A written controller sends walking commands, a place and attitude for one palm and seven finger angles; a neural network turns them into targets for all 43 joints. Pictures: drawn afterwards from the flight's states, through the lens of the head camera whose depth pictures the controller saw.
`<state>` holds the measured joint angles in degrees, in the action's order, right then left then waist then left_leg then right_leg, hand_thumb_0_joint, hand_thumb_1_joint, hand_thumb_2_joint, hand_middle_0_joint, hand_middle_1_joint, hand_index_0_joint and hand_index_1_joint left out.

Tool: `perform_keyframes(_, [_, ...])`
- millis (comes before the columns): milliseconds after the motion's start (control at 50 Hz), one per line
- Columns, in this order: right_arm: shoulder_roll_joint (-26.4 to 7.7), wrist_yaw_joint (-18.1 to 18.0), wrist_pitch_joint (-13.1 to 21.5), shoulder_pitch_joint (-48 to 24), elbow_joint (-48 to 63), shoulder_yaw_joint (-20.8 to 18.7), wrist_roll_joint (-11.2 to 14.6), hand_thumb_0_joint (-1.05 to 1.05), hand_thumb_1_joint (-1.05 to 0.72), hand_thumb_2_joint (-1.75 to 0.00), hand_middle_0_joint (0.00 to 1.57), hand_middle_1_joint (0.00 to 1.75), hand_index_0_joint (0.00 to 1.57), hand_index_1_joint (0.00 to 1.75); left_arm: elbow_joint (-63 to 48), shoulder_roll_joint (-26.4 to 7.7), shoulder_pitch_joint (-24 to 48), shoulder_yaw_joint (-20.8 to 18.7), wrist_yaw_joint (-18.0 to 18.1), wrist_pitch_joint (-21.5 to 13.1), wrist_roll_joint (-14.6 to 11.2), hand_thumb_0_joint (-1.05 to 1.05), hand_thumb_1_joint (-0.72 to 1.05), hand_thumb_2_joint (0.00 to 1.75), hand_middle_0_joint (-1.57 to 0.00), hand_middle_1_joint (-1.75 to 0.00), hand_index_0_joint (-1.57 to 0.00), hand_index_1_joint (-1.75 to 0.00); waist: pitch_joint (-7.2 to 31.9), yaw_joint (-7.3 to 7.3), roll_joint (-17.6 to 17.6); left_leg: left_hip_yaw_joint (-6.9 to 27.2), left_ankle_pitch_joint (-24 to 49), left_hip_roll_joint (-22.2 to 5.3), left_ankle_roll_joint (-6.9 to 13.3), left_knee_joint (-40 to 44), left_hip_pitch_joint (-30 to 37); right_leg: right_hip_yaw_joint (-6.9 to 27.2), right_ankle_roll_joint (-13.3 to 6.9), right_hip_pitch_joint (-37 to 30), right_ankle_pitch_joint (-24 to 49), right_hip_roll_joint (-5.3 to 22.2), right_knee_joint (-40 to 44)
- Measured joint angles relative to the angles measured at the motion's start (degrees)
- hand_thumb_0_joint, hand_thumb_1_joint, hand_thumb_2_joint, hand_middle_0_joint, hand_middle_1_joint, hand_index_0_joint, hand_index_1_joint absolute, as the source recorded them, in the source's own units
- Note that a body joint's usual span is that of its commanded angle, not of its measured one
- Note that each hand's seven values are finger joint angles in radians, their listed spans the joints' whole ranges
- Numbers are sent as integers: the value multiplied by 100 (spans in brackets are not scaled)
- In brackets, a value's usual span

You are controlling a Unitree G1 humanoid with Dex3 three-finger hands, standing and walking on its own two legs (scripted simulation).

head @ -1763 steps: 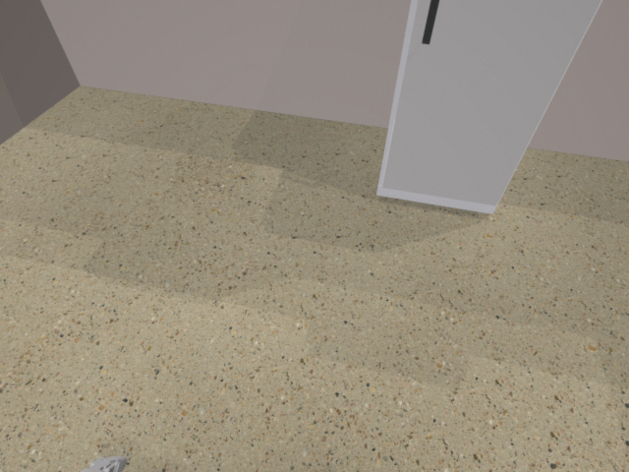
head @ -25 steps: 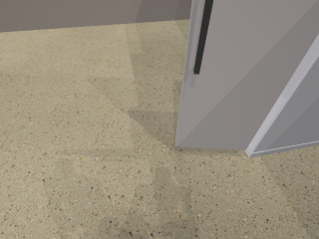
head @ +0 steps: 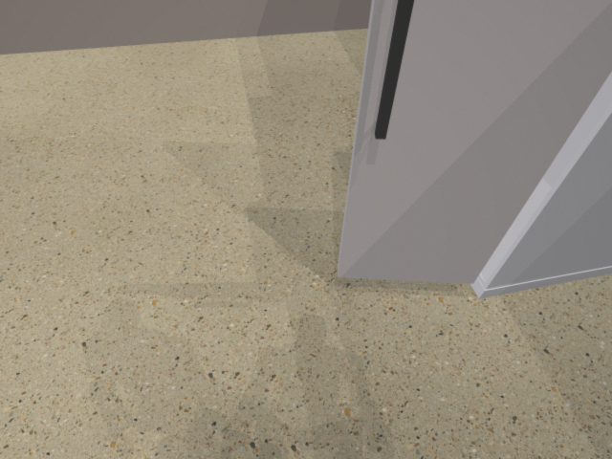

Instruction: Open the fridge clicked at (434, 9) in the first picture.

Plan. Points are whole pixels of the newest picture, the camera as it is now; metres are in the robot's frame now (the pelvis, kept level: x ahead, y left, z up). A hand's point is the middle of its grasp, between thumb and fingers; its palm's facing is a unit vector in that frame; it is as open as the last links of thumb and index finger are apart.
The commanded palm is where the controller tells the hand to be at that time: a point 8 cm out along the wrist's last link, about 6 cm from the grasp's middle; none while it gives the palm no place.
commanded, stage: look to check the result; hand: left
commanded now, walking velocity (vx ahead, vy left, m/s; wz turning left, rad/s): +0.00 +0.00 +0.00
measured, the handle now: (395, 43) +0.80 -0.13 +0.17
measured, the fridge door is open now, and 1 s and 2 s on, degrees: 76 76 76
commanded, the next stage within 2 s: stand and wait in 0.06 s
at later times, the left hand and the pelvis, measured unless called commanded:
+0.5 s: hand out of the picture +0.07 +0.22 -0.16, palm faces -0.02 -0.96 -0.29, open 7.4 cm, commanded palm none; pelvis +0.01 +0.00 +0.00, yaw +1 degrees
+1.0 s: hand out of the picture +0.09 +0.22 -0.16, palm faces -0.02 -0.95 -0.32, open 7.4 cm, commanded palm none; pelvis +0.03 -0.02 +0.00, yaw +1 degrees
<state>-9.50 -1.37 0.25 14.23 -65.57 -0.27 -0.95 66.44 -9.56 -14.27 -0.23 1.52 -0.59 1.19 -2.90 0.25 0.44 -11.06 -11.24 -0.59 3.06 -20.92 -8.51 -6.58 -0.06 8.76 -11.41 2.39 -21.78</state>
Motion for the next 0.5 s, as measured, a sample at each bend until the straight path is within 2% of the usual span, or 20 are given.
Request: perform_keyframes(500, [-629,98,25,-539,-21,4,11,0,-91,-90,20,30,20,30,-120,-622,646,-8,-102,-53,-7,1,90,90,-20,-29,-20,-30,-8,37,2,73,79,23,-41,296,197,-72,-6,-241,63,-25,328])
